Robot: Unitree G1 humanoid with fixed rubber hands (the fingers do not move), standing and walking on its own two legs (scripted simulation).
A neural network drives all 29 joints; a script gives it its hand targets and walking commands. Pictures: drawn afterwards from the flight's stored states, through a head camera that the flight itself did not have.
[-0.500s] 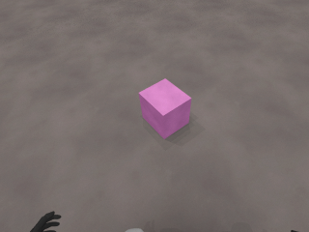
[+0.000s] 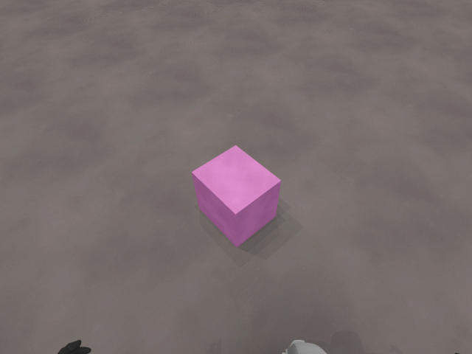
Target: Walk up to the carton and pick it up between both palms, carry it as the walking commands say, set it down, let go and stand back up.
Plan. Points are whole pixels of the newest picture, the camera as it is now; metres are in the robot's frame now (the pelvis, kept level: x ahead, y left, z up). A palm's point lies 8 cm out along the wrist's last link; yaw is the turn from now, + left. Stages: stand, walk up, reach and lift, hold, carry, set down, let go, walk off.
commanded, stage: walk up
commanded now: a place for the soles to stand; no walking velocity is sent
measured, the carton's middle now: (236, 195) +0.89 -0.01 -0.62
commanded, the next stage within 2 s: none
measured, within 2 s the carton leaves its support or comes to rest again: neither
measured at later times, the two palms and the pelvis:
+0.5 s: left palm (68, 310) +0.24 +0.34 -0.09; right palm (428, 272) +0.26 -0.34 -0.06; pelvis +0.17 +0.00 -0.01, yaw +1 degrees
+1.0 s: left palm (91, 253) +0.36 +0.33 -0.10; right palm (381, 216) +0.41 -0.33 -0.10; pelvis +0.29 -0.01 -0.02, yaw +1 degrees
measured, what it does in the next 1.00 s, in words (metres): walks ahead: right foot, then left foot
